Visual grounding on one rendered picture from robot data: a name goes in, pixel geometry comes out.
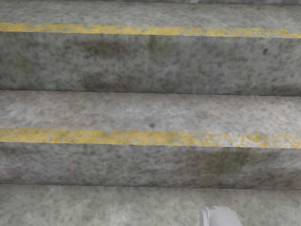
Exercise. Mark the robot right thigh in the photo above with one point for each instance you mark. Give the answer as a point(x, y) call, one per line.
point(218, 216)

